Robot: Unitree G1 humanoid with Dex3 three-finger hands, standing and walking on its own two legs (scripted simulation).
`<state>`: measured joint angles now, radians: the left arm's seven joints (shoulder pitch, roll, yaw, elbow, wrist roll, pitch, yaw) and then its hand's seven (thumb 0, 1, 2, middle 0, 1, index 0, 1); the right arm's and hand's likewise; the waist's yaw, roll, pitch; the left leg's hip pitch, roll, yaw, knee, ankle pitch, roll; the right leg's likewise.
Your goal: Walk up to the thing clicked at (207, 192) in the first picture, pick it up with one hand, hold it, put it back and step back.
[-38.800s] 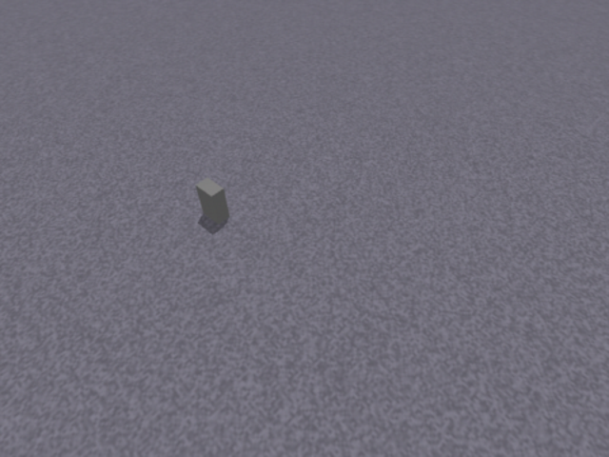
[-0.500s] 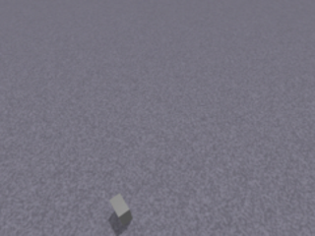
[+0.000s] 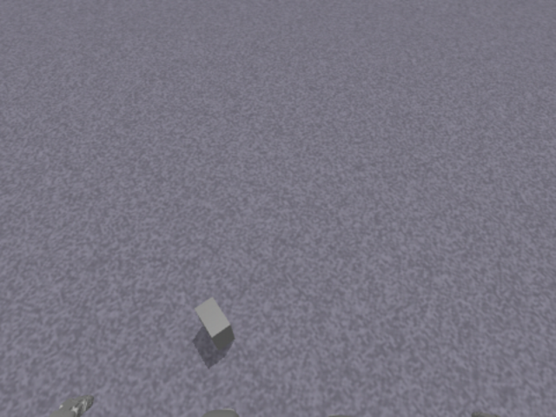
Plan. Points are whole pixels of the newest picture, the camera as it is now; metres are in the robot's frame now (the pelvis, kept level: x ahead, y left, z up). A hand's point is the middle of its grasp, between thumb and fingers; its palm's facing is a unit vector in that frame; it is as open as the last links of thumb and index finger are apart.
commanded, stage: step back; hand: left
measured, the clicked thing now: (215, 324) +0.44 +0.19 -0.68
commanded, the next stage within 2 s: none
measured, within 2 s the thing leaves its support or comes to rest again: neither
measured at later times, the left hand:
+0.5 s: hand out of the picture +0.03 +0.28 -0.16, palm faces -0.08 -0.91 -0.41, open 7.3 cm
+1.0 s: hand out of the picture -0.10 +0.30 -0.16, palm faces -0.01 -0.93 -0.37, open 7.3 cm
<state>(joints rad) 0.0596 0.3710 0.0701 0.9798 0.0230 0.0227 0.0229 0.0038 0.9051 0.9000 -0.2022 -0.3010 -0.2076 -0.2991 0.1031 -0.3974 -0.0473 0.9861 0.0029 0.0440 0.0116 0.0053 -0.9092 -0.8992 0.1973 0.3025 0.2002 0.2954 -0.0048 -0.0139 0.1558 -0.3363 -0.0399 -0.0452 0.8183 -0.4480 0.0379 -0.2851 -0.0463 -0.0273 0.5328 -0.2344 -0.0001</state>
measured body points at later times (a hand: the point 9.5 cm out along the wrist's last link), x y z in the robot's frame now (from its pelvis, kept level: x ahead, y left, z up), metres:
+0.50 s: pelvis -0.09 +0.02 -0.02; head -0.02 +0.01 +0.42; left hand +0.04 +0.33 -0.13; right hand +0.01 -0.30 -0.14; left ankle -0.02 +0.13 -0.73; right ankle -0.11 -0.10 -0.74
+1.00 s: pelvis -0.21 +0.03 +0.00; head -0.15 +0.06 +0.44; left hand -0.10 +0.35 -0.13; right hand -0.12 -0.28 -0.11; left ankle -0.17 +0.15 -0.73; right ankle -0.24 -0.11 -0.64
